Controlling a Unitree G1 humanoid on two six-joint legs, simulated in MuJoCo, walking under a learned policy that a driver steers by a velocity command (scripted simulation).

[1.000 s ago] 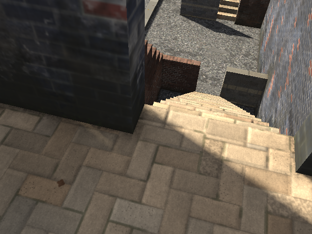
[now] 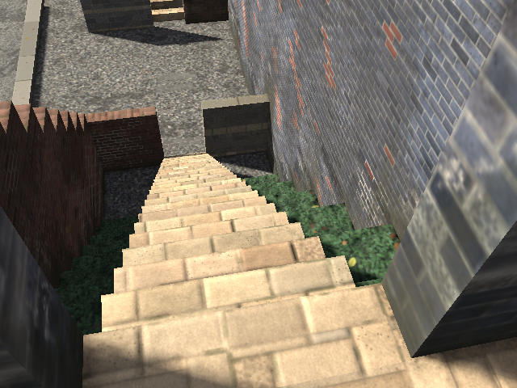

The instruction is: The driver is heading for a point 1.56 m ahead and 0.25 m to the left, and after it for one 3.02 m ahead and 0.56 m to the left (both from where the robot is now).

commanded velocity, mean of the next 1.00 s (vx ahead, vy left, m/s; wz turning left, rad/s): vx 0.08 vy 0.00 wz -0.12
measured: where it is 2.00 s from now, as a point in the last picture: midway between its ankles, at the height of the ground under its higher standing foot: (253, 371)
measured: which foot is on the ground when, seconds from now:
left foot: down 0.00-1.00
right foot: up 0.00-0.22, down 0.24-0.96, up 0.98-1.00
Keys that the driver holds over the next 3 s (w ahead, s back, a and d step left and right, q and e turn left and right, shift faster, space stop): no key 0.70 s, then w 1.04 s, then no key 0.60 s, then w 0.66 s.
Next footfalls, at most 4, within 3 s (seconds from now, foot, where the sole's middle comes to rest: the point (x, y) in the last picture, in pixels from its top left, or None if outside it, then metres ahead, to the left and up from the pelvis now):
0.24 right None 0.06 -0.14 -0.77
1.48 right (305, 376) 0.49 -0.10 -0.77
1.92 left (202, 342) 0.57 0.16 -0.77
2.18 right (301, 325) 0.62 -0.10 -0.77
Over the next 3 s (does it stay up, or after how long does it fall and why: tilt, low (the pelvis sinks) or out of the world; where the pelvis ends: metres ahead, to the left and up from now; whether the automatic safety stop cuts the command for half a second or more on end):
stays up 0.70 -0.01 -0.05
